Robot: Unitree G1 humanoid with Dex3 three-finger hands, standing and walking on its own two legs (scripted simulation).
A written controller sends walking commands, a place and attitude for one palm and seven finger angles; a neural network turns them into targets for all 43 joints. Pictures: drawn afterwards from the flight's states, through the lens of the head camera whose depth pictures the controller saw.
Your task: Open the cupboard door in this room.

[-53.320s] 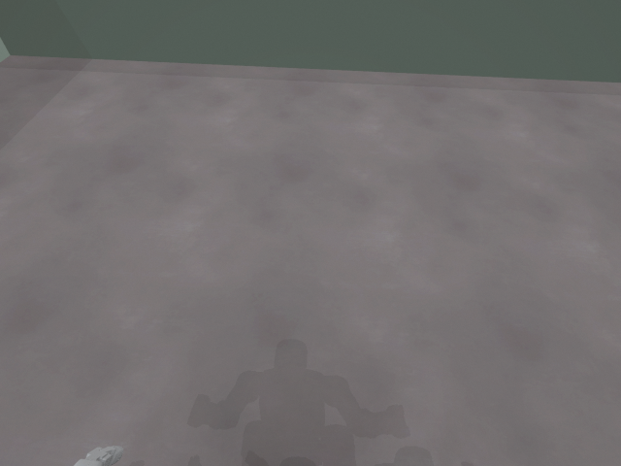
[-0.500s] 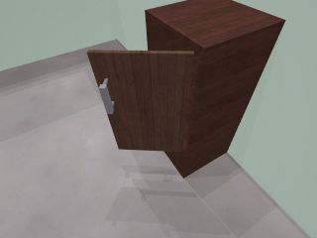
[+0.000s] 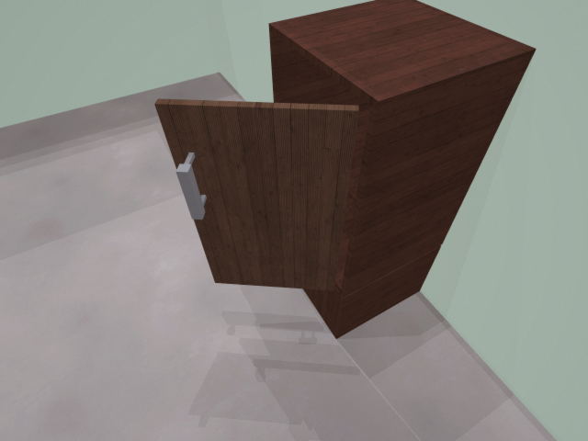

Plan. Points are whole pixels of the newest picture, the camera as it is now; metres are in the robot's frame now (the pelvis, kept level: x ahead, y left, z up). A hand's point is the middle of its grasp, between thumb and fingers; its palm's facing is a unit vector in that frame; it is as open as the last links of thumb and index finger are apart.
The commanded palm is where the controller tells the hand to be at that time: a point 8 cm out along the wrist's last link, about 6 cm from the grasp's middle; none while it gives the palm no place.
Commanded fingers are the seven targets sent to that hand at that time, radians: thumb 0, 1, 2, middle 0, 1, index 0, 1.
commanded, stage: come to a stop and stand still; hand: left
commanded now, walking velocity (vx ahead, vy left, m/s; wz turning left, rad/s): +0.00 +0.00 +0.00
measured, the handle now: (194, 186) +0.58 +0.24 -0.02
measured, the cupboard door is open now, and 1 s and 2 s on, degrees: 56 56 56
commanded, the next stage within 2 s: look again from close up in 0.14 s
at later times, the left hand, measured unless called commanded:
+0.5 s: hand out of the picture +0.00 +0.16 -0.17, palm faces +0.05 -0.98 -0.20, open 7.3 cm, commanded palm none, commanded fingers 0.00 0.90 0.90 -0.20 -0.30 -0.20 -0.30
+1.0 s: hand (152, 433) +0.15 +0.20 -0.06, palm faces +0.25 -0.96 -0.15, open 7.4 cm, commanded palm +0.11 +0.23 -0.06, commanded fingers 0.00 0.67 0.80 -0.22 -0.45 -0.22 -0.45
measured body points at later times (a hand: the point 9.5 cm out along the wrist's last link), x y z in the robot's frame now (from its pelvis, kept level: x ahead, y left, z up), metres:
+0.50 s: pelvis +0.01 -0.01 +0.00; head +0.02 -0.02 +0.45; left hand +0.00 +0.22 -0.15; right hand +0.00 -0.21 -0.17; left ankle +0.00 +0.15 -0.74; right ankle -0.01 -0.08 -0.74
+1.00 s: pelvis +0.00 +0.01 -0.01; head +0.00 -0.01 +0.44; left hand +0.13 +0.25 -0.04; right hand +0.09 -0.25 -0.14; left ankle +0.00 +0.15 -0.74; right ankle -0.01 -0.08 -0.74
